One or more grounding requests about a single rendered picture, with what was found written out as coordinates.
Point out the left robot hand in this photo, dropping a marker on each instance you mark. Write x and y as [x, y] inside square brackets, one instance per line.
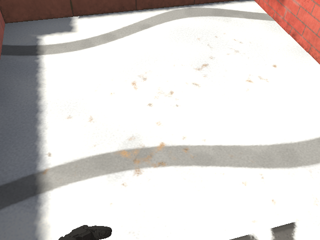
[86, 232]

